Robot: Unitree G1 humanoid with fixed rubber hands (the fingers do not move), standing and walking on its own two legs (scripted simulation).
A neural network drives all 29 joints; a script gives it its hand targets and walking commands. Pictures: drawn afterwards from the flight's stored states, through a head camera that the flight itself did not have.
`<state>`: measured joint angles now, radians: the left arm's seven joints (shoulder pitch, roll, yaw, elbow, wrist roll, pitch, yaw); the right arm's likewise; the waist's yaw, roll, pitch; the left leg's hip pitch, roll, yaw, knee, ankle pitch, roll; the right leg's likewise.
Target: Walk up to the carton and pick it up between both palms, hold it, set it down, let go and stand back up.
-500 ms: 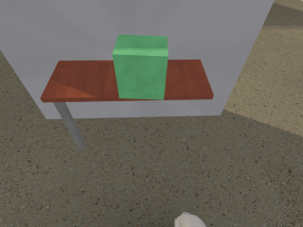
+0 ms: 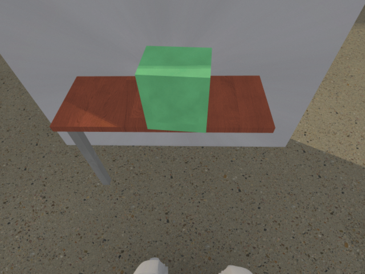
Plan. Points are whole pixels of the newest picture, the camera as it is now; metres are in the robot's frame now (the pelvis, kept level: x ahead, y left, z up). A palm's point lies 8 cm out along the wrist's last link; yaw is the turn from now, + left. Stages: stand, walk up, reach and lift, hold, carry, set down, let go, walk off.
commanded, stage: walk up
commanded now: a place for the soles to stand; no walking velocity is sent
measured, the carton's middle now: (177, 91) +0.70 +0.05 -0.05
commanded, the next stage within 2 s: none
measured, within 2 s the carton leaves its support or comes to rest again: neither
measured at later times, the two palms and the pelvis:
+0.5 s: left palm out of the picture +0.14 +0.31 -0.08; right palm out of the picture +0.13 -0.28 -0.08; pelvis +0.03 +0.02 +0.04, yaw -1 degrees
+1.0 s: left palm out of the picture +0.11 +0.34 -0.08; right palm out of the picture +0.12 -0.28 -0.07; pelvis +0.06 +0.03 +0.04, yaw -1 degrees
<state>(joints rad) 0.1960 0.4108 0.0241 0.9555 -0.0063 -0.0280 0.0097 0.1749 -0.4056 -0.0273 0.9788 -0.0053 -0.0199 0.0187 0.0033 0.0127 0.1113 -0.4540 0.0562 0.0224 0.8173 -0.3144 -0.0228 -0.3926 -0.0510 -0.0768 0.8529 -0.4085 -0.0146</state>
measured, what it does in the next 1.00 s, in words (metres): shifts its weight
